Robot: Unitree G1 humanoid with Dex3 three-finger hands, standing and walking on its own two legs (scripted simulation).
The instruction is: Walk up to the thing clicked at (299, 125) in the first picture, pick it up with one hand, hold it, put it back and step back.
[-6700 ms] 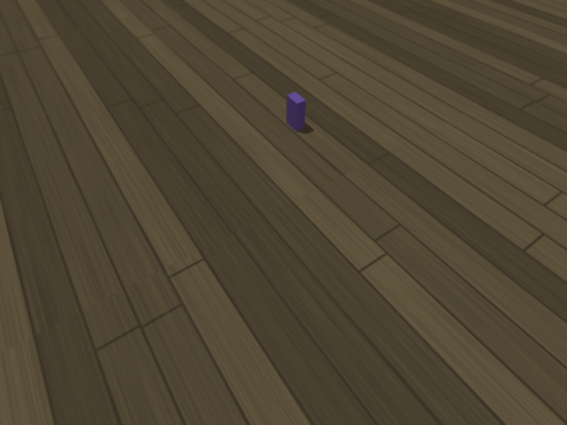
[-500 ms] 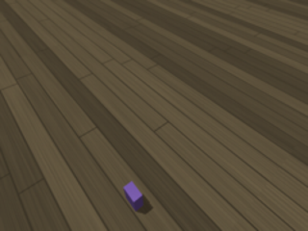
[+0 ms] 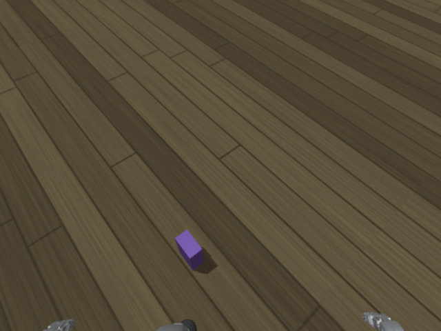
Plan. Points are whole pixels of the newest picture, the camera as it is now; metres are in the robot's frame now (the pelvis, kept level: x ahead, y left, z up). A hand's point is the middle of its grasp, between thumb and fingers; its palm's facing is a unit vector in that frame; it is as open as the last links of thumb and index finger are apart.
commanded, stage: walk up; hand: left
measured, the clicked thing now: (190, 250) +0.46 +0.12 -0.68
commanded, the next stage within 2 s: none
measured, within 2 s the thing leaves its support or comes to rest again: neither
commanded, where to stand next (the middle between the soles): +0.05 -0.02 m, yaw -2 degrees
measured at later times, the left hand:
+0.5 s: hand out of the picture -0.03 +0.25 -0.14, palm faces +0.12 -0.93 -0.36, open 7.4 cm
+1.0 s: hand out of the picture +0.06 +0.25 -0.15, palm faces +0.00 -0.89 -0.46, open 7.4 cm
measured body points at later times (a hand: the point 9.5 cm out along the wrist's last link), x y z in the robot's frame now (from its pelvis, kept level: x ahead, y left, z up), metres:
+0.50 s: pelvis -0.02 -0.02 +0.00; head +0.00 -0.02 +0.45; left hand -0.04 +0.29 -0.12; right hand +0.09 -0.32 -0.12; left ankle -0.02 +0.12 -0.72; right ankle -0.05 -0.12 -0.74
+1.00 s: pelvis -0.01 -0.03 -0.02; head +0.06 -0.06 +0.42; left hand +0.06 +0.30 -0.12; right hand +0.15 -0.33 -0.16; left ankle -0.03 +0.13 -0.67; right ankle +0.07 -0.15 -0.74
